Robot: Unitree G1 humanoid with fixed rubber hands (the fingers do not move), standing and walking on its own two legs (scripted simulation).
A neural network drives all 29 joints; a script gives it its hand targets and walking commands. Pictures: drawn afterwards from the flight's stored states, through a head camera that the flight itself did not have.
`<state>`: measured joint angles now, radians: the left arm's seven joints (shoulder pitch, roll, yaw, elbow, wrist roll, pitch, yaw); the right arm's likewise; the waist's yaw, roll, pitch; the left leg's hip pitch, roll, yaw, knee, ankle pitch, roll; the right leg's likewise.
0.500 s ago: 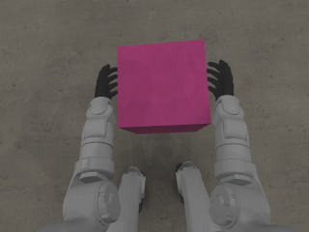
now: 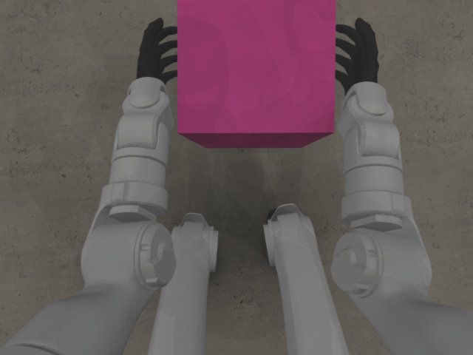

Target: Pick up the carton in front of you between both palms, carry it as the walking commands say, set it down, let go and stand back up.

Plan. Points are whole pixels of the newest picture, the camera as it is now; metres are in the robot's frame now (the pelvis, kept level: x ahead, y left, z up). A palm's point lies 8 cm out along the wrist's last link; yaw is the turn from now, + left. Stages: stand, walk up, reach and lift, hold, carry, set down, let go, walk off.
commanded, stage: set down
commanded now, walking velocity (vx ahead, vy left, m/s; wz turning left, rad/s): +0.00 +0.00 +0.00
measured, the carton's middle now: (254, 85) +0.51 -0.06 -0.20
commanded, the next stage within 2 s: none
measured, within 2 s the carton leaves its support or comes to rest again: rests again in 0.96 s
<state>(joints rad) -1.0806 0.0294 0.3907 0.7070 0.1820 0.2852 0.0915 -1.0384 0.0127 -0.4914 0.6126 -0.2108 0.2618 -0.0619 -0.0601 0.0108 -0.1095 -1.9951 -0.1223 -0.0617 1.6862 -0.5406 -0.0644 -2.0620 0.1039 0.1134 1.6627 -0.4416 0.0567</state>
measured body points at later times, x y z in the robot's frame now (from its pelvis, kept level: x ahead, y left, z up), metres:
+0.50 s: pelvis -0.01 +0.01 -0.09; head +0.36 -0.02 +0.16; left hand +0.56 +0.08 -0.27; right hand +0.52 -0.22 -0.26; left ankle +0.08 +0.13 -0.48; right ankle +0.11 -0.12 -0.48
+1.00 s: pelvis -0.01 +0.01 -0.12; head +0.36 -0.01 +0.14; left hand +0.56 +0.08 -0.30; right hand +0.51 -0.22 -0.29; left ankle +0.08 +0.13 -0.48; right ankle +0.11 -0.12 -0.48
